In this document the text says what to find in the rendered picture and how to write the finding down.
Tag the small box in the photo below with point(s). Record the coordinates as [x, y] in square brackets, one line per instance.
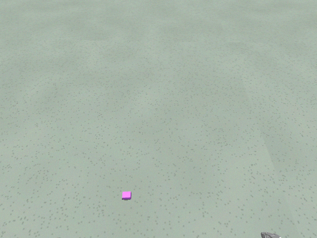
[126, 195]

